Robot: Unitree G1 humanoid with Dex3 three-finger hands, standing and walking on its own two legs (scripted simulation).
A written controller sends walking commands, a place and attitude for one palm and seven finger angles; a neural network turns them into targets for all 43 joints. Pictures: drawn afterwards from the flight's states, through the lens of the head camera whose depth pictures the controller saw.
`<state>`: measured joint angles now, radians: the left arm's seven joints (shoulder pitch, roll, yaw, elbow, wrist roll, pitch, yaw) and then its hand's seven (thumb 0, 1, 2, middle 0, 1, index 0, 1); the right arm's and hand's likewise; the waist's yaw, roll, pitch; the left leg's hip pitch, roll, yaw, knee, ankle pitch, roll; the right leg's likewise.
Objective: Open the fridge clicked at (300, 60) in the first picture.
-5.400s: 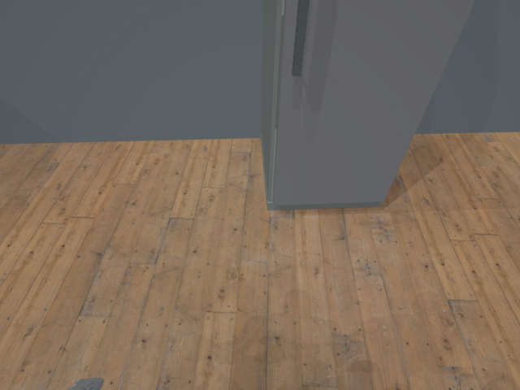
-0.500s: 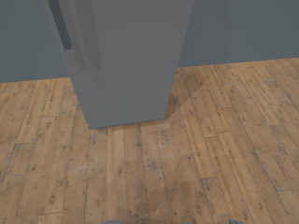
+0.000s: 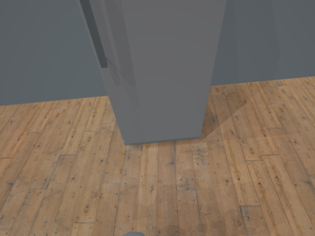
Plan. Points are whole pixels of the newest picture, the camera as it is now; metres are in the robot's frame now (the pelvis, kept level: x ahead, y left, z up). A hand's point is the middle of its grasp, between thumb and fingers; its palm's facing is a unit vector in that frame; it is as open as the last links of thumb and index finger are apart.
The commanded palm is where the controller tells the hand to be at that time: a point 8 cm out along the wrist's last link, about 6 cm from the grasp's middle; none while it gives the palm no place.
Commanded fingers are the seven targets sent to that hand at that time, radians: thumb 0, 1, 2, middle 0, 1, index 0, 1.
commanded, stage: take the last steps up to it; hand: left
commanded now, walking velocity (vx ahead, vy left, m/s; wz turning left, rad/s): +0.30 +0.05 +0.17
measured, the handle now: (87, 4) +0.79 +0.27 +0.25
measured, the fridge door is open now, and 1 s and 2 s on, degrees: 0 0 0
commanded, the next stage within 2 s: come to a stop and stand still in 1.00 s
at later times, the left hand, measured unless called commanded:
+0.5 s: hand out of the picture +0.02 +0.25 -0.17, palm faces +0.13 -0.97 -0.18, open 7.4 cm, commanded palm none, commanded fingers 0.00 0.90 0.90 -0.20 -0.30 -0.20 -0.30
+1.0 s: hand (102, 207) +0.24 +0.20 -0.16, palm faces +0.11 -0.97 -0.20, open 7.2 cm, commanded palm none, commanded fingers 0.00 0.90 0.90 -0.20 -0.30 -0.20 -0.30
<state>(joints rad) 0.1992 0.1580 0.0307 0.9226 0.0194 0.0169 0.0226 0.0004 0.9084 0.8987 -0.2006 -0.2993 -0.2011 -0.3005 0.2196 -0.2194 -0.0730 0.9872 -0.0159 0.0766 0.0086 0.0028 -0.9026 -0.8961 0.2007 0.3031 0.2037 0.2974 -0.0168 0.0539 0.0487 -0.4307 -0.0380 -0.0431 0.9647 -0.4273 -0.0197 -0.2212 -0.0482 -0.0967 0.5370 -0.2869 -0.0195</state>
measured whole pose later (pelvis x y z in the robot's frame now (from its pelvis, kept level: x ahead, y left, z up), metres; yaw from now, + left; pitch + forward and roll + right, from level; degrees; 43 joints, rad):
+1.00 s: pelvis +0.22 +0.02 +0.01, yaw +4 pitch +0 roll -1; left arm 0.27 0.15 0.05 1.08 0.03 -0.06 0.01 -0.01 0.94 0.90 -0.20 -0.30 -0.20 -0.30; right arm 0.22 -0.18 -0.06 1.04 -0.02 -0.02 0.00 0.00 -0.91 -0.90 0.19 0.30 0.20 0.30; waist -0.01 0.03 0.02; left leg -0.50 0.12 0.08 0.88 -0.28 -0.02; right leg -0.17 0.00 -0.16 0.40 -0.23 -0.04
